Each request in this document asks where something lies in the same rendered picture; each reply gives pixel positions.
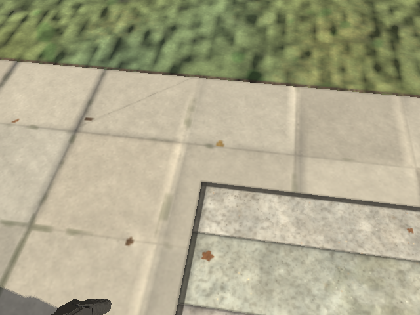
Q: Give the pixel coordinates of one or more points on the robot left hand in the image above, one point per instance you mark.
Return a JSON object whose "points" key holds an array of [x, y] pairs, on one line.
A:
{"points": [[86, 307]]}

